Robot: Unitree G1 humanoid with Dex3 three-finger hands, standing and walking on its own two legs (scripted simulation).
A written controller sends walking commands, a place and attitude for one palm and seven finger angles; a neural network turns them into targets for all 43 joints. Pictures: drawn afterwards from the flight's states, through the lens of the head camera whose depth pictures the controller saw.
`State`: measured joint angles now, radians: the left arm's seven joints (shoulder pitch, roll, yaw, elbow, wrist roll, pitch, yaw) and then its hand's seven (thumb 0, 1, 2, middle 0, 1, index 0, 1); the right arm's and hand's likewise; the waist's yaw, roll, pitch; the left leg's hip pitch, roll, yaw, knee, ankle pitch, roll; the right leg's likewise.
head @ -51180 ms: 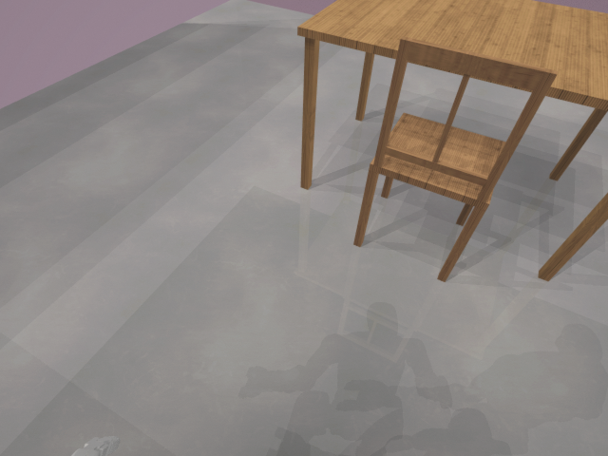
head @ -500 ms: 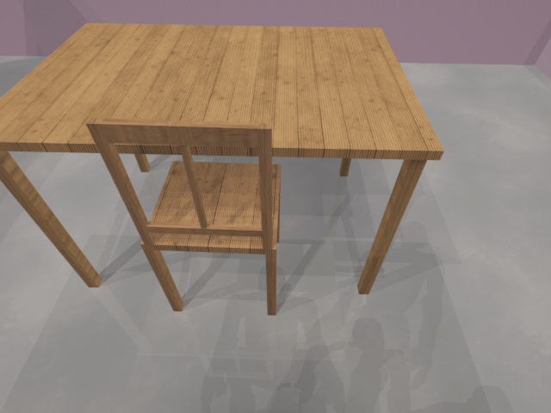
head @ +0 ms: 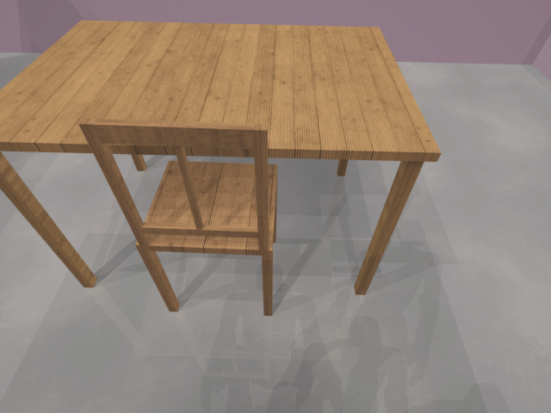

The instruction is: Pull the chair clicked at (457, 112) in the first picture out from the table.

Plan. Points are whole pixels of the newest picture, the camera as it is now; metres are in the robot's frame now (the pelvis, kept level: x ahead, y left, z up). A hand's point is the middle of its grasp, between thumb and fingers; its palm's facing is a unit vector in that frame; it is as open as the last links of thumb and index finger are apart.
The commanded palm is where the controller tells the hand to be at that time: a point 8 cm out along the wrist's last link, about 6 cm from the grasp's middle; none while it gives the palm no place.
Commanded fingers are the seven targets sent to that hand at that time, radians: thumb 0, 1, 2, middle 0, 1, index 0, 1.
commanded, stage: look again from close up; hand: left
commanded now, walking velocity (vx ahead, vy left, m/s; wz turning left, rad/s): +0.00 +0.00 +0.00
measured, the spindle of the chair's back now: (190, 190) +0.61 +0.24 -0.10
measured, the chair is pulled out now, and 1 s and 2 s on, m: -0.12 -0.12 -0.12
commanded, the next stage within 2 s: shuffle to correct the standing spot in 1.34 s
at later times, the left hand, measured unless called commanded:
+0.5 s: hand out of the picture +0.00 +0.16 -0.17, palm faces +0.04 -0.98 -0.17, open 7.3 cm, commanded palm none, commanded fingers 0.00 0.90 0.90 -0.20 -0.30 -0.20 -0.30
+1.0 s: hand out of the picture +0.01 +0.16 -0.18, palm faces +0.03 -0.99 -0.17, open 7.3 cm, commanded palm none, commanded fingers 0.00 0.90 0.90 -0.20 -0.30 -0.20 -0.30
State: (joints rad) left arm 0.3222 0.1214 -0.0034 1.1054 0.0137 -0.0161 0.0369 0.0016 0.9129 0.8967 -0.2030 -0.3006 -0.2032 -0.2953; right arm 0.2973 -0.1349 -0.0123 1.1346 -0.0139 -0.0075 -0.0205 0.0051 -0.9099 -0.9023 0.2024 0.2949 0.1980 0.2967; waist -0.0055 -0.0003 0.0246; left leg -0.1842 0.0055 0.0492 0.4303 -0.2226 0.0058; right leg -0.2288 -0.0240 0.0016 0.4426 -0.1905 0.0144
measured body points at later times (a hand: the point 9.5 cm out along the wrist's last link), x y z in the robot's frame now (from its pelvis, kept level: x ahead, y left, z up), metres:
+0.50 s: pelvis +0.01 +0.00 +0.00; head +0.02 +0.00 +0.45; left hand +0.00 +0.21 -0.16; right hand +0.00 -0.21 -0.16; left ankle +0.01 +0.11 -0.74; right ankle +0.03 -0.13 -0.74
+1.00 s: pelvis +0.02 +0.00 +0.00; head +0.03 +0.00 +0.45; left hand +0.01 +0.21 -0.16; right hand +0.01 -0.21 -0.16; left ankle +0.01 +0.11 -0.74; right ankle +0.03 -0.13 -0.74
